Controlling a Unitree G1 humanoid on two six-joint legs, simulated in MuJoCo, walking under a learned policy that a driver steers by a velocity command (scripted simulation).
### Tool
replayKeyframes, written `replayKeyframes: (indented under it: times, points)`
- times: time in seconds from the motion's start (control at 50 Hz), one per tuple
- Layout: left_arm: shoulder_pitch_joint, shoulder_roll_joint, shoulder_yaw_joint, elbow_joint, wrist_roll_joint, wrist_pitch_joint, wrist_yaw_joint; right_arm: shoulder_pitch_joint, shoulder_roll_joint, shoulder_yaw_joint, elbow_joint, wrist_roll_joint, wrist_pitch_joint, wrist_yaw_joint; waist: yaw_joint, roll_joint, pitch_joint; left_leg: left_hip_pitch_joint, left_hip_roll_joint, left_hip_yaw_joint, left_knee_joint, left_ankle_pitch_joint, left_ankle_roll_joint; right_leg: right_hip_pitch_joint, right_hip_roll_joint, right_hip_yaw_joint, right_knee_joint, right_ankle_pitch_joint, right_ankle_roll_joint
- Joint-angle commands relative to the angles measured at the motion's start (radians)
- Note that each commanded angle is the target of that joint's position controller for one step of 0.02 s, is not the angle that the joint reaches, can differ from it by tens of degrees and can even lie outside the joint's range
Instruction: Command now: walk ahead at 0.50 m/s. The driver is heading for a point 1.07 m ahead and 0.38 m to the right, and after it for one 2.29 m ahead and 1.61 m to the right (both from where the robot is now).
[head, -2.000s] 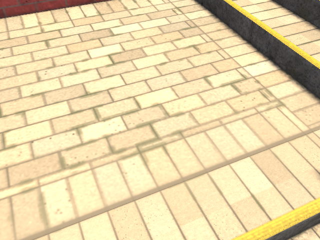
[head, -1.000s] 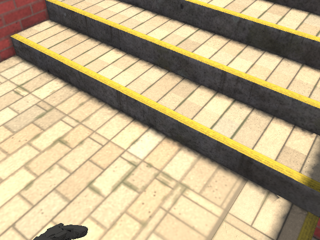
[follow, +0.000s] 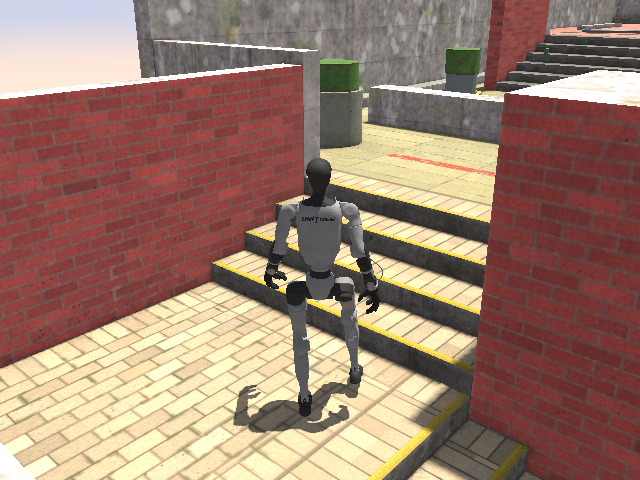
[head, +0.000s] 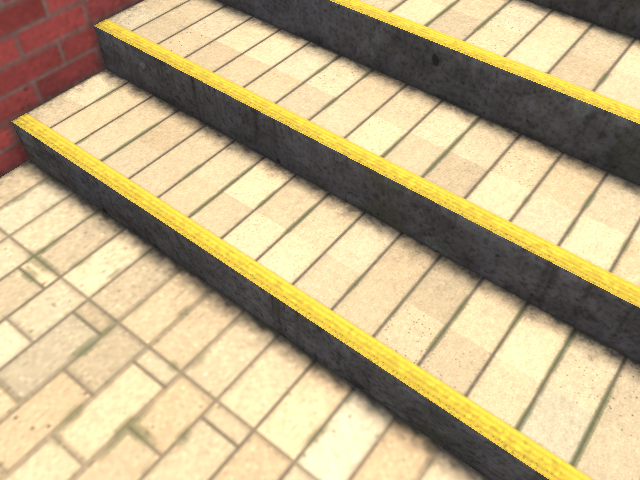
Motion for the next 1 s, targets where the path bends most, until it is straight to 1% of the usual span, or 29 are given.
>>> replayKeyframes:
  times: [0.02, 0.04, 0.08, 0.12, 0.16, 0.18, 0.2, 0.22, 0.24, 0.26, 0.28, 0.3, 0.34, 0.4, 0.48, 0.6, 0.66, 0.68, 0.7, 0.72, 0.74, 0.76, 0.78, 0.8, 0.82, 0.84, 0.9, 0.94, 1.0]
  points:
    - [-0.027, -0.023, -0.028, -0.056, 0.056, 0.014, -0.040, 0.048, -0.112, -0.019, -0.037, 0.001, -0.016, 0.005, 0.032, 0.037, 0.022, -0.023, 0.222, -0.121, -0.141, 0.143, 0.107, 0.139, 0.040, -0.089, -0.161, 0.073, 0.016]
    - [-0.060, -0.031, -0.031, -0.062, 0.054, 0.025, -0.053, 0.067, -0.110, -0.019, -0.027, -0.005, -0.014, 0.009, 0.014, 0.071, 0.046, -0.025, 0.216, -0.109, -0.145, 0.133, 0.097, 0.166, 0.048, -0.104, -0.191, 0.073, 0.018]
    - [-0.115, 0.006, -0.029, -0.084, 0.039, 0.029, -0.053, 0.078, -0.128, -0.024, -0.028, -0.018, -0.008, 0.009, 0.000, 0.094, 0.069, 0.043, 0.238, -0.115, -0.124, 0.152, 0.094, 0.171, 0.057, -0.107, -0.238, 0.031, 0.015]
    - [-0.132, 0.040, -0.023, -0.103, 0.037, 0.020, -0.047, 0.082, -0.153, -0.031, -0.027, -0.024, -0.002, 0.005, 0.003, 0.115, 0.072, 0.131, 0.276, -0.136, -0.073, 0.227, 0.093, 0.178, 0.069, -0.107, -0.289, -0.068, -0.007]
    - [-0.063, 0.060, -0.016, -0.093, 0.038, 0.004, -0.038, 0.079, -0.161, -0.036, -0.021, -0.025, 0.004, -0.004, 0.039, 0.131, 0.053, 0.181, 0.299, -0.142, 0.023, 0.366, 0.080, 0.268, 0.101, -0.114, -0.351, -0.177, -0.040]
    - [0.050, 0.064, -0.009, -0.056, 0.041, -0.009, -0.031, 0.068, -0.157, -0.035, -0.019, -0.021, 0.005, -0.004, 0.092, 0.111, 0.012, 0.174, 0.271, -0.110, 0.150, 0.499, 0.064, 0.410, 0.131, -0.128, -0.436, -0.162, -0.060]
    - [0.225, 0.103, 0.006, 0.001, 0.060, -0.026, -0.020, 0.067, -0.122, -0.023, -0.029, -0.017, 0.004, -0.005, 0.148, 0.063, -0.105, 0.073, 0.220, -0.072, 0.349, 0.461, 0.040, 0.668, 0.082, -0.060, -0.438, -0.142, -0.096]
    - [0.372, 0.205, 0.030, 0.017, 0.080, -0.037, -0.009, 0.069, -0.053, -0.003, -0.084, 0.008, -0.001, -0.001, 0.182, -0.113, -0.229, -0.213, 0.117, 0.006, 0.659, 0.118, -0.002, 0.950, -0.178, 0.285, -0.482, -0.217, -0.176]
    - [0.383, 0.258, 0.049, 0.035, 0.056, -0.023, -0.015, 0.125, -0.069, -0.012, -0.075, 0.006, -0.001, 0.003, 0.152, -0.252, -0.247, -0.464, 0.005, -0.026, 0.846, -0.383, -0.004, 1.041, -0.285, 0.588, -0.573, -0.175, -0.263]
    - [0.305, 0.173, 0.030, 0.021, 0.036, -0.013, -0.021, 0.065, -0.118, -0.026, -0.062, -0.017, 0.009, 0.003, 0.130, -0.092, -0.144, -0.526, 0.081, -0.096, 0.923, -0.330, 0.010, 0.953, -0.232, 0.483, -0.575, -0.275, -0.243]
    - [0.230, 0.109, 0.012, 0.008, 0.027, -0.014, -0.027, 0.018, -0.099, -0.021, -0.072, -0.021, 0.006, 0.013, 0.106, -0.046, -0.053, -0.519, 0.119, -0.096, 0.905, -0.238, 0.010, 0.823, -0.186, 0.371, -0.611, -0.281, -0.221]
    - [0.186, 0.070, 0.001, 0.006, 0.024, -0.015, -0.029, -0.009, -0.083, -0.017, -0.077, -0.019, 0.009, 0.018, 0.083, -0.027, -0.006, -0.479, 0.150, -0.091, 0.857, -0.176, 0.004, 0.728, -0.140, 0.285, -0.660, -0.262, -0.190]
    - [0.183, 0.036, -0.010, 0.026, 0.017, -0.025, -0.023, 0.005, -0.064, -0.011, -0.066, -0.040, 0.032, 0.026, 0.049, -0.047, 0.028, -0.408, 0.171, -0.076, 0.817, -0.120, -0.026, 0.637, -0.086, 0.174, -0.702, -0.105, -0.163]
    - [0.256, 0.056, -0.006, 0.071, 0.009, -0.041, -0.022, -0.028, -0.053, -0.008, -0.079, -0.044, 0.048, 0.035, 0.040, -0.038, 0.029, -0.442, 0.183, -0.053, 0.799, -0.065, -0.053, 0.649, -0.072, 0.096, -0.714, 0.063, -0.180]
    - [0.321, 0.063, -0.007, 0.108, 0.011, -0.039, -0.022, -0.173, -0.050, -0.002, -0.126, -0.037, 0.051, 0.037, 0.069, -0.038, 0.085, -0.521, 0.202, -0.031, 0.661, 0.040, -0.077, 0.665, -0.050, 0.040, -0.747, 0.077, -0.186]
    - [0.379, 0.081, -0.006, 0.141, 0.024, -0.035, -0.017, -0.329, -0.033, 0.013, -0.180, -0.025, 0.044, 0.031, 0.105, -0.056, 0.111, -0.426, 0.153, 0.014, 0.387, 0.113, -0.055, 0.725, -0.050, -0.017, -0.708, 0.208, -0.156]
    - [0.363, 0.091, -0.002, 0.150, 0.025, -0.028, -0.009, -0.319, -0.050, 0.006, -0.194, -0.023, 0.030, 0.022, 0.087, -0.056, 0.107, -0.353, 0.129, 0.003, 0.311, 0.049, -0.023, 0.768, -0.082, 0.020, -0.624, 0.352, -0.146]
    - [0.340, 0.102, 0.001, 0.147, 0.027, -0.026, -0.008, -0.270, -0.064, -0.001, -0.183, -0.022, 0.022, 0.016, 0.061, -0.052, 0.081, -0.282, 0.107, 0.007, 0.283, 0.016, -0.011, 0.775, -0.078, 0.026, -0.557, 0.453, -0.138]
    - [0.319, 0.109, 0.002, 0.146, 0.025, -0.022, -0.008, -0.154, -0.075, -0.010, -0.145, -0.028, 0.008, 0.008, 0.008, -0.020, 0.025, -0.148, 0.077, 0.023, 0.212, 0.030, 0.001, 0.767, -0.050, 0.015, -0.422, 0.519, -0.125]
    - [0.318, 0.086, -0.007, 0.141, 0.022, -0.022, -0.010, -0.006, -0.108, -0.023, -0.097, -0.044, -0.009, -0.004, -0.044, 0.031, -0.072, 0.069, 0.104, -0.001, 0.174, 0.075, 0.018, 0.681, 0.007, -0.011, -0.230, 0.433, -0.109]
    - [0.347, 0.018, -0.027, 0.105, -0.001, -0.024, -0.011, 0.126, -0.204, -0.043, -0.088, -0.070, -0.020, -0.018, -0.063, 0.169, -0.207, 0.330, 0.360, -0.275, 0.156, 0.073, 0.061, 0.449, 0.096, -0.063, 0.062, 0.068, -0.079]
    - [0.458, -0.028, -0.030, 0.116, -0.023, -0.014, -0.002, 0.127, -0.273, -0.062, -0.082, -0.056, -0.004, -0.005, -0.014, 0.373, -0.265, 0.437, 0.526, -0.574, 0.050, 0.119, 0.141, 0.207, 0.230, -0.088, 0.301, -0.526, -0.065]
    - [0.411, 0.054, -0.007, 0.140, 0.009, 0.003, 0.003, 0.036, -0.189, -0.045, -0.108, -0.034, 0.011, 0.000, 0.016, 0.177, -0.174, 0.305, 0.472, -0.517, 0.026, -0.065, 0.112, 0.187, 0.150, 0.005, 0.377, -0.467, -0.081]
    - [0.349, 0.043, -0.005, 0.133, 0.016, 0.005, -0.008, -0.061, -0.114, -0.024, -0.128, -0.023, 0.012, 0.002, 0.040, 0.112, -0.047, 0.152, 0.431, -0.400, -0.023, -0.158, 0.090, 0.184, 0.114, 0.007, 0.366, -0.379, -0.082]
    - [0.316, 0.020, -0.008, 0.124, 0.016, 0.010, -0.015, -0.099, -0.082, -0.013, -0.131, -0.026, 0.012, 0.002, 0.052, 0.112, -0.007, 0.088, 0.396, -0.327, -0.063, -0.160, 0.067, 0.188, 0.091, -0.008, 0.376, -0.323, -0.080]
    - [0.301, 0.015, -0.006, 0.122, 0.028, 0.019, -0.021, -0.106, -0.063, -0.006, -0.125, -0.020, 0.008, -0.005, 0.066, 0.118, 0.023, 0.035, 0.369, -0.249, -0.087, -0.096, 0.050, 0.197, 0.072, -0.010, 0.367, -0.287, -0.074]
    - [0.288, -0.013, -0.006, 0.112, 0.034, 0.044, -0.034, -0.067, -0.065, -0.003, -0.098, -0.019, -0.018, -0.008, 0.092, 0.106, 0.023, -0.012, 0.341, -0.101, -0.090, 0.110, 0.040, 0.200, 0.074, -0.031, 0.441, -0.230, -0.052]
    - [0.256, -0.027, -0.005, 0.100, 0.037, 0.053, -0.032, -0.023, -0.066, -0.005, -0.078, -0.024, -0.026, -0.009, 0.089, 0.113, 0.019, -0.008, 0.348, -0.044, -0.086, 0.147, 0.051, 0.142, 0.081, -0.055, 0.538, -0.187, -0.047]
    - [0.144, -0.035, 0.000, 0.052, 0.037, 0.076, -0.017, 0.089, -0.051, -0.001, -0.034, -0.033, -0.023, -0.006, 0.065, 0.123, 0.054, 0.073, 0.385, -0.065, -0.091, -0.063, 0.084, -0.126, 0.076, -0.071, 0.852, -0.251, -0.050]
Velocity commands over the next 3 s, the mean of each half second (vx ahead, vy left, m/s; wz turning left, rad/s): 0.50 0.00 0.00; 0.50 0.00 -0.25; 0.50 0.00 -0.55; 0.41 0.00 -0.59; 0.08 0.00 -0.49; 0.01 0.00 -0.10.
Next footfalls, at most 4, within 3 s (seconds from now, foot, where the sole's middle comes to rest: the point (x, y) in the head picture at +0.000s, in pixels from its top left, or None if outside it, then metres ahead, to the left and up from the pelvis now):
0.20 right None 0.26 -0.13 -0.78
0.72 left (277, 468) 0.53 0.07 -0.78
1.34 right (392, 308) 0.81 -0.19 -0.64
1.86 left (412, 139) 1.21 -0.28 -0.49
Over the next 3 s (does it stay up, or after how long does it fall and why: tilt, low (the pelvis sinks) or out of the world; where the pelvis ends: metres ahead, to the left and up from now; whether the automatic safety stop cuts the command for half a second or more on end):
stays up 1.15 -0.37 0.28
